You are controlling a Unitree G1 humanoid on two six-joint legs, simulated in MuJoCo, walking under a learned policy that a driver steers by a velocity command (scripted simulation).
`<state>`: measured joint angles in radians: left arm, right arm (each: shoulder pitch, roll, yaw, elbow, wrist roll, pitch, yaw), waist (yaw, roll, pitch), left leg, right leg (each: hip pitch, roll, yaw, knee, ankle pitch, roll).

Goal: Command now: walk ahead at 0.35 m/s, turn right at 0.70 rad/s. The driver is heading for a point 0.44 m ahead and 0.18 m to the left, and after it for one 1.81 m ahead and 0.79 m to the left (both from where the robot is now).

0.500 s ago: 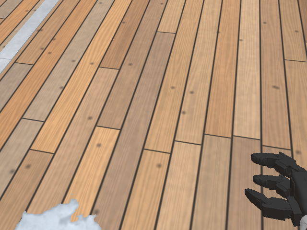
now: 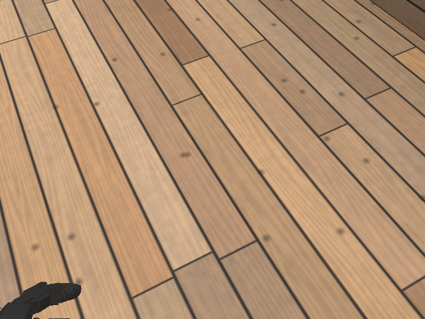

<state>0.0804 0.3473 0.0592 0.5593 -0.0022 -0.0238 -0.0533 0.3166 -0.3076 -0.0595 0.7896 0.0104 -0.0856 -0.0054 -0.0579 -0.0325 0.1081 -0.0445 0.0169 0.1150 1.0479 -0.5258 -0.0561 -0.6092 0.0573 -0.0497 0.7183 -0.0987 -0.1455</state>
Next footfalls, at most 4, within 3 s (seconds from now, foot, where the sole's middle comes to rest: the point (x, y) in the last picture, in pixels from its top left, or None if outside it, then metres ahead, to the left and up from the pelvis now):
0.48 left None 0.20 0.21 -0.73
0.96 right None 0.37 0.05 -0.73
1.32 left None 0.16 0.22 -0.73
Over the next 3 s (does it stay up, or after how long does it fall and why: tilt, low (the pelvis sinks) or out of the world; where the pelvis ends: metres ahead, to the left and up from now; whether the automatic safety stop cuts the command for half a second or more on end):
stays up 0.23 0.12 0.05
